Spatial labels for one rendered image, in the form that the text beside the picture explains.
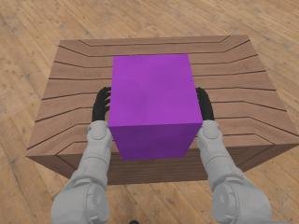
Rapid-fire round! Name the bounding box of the right robot forearm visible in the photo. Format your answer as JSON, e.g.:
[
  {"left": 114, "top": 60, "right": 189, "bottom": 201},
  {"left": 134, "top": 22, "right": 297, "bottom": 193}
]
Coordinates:
[{"left": 196, "top": 119, "right": 272, "bottom": 216}]

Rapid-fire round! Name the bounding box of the right robot upper arm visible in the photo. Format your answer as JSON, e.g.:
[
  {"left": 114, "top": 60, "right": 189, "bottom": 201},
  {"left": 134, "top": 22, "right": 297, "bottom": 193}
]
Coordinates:
[{"left": 210, "top": 181, "right": 292, "bottom": 224}]

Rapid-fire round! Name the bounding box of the right robot hand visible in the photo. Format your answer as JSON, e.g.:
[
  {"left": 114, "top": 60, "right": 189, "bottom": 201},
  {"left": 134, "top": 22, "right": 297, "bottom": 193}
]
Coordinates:
[{"left": 195, "top": 87, "right": 215, "bottom": 121}]

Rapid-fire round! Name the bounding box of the pedestal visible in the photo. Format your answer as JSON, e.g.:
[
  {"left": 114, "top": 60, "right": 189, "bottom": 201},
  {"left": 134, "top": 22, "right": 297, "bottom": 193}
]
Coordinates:
[{"left": 25, "top": 35, "right": 299, "bottom": 186}]

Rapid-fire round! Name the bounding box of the left robot upper arm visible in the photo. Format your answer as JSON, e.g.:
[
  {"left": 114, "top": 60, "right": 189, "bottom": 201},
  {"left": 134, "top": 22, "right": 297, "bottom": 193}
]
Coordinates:
[{"left": 51, "top": 183, "right": 110, "bottom": 224}]

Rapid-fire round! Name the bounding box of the left robot hand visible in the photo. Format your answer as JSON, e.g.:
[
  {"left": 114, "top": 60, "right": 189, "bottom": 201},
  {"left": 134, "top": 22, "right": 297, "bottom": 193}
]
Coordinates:
[{"left": 92, "top": 87, "right": 111, "bottom": 122}]

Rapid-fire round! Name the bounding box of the left robot forearm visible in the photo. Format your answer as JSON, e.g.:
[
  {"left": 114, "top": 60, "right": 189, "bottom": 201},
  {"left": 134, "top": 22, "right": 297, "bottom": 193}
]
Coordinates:
[{"left": 50, "top": 120, "right": 113, "bottom": 224}]

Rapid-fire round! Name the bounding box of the carton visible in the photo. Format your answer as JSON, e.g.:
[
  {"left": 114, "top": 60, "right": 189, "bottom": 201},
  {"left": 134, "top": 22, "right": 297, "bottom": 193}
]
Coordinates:
[{"left": 108, "top": 53, "right": 204, "bottom": 161}]

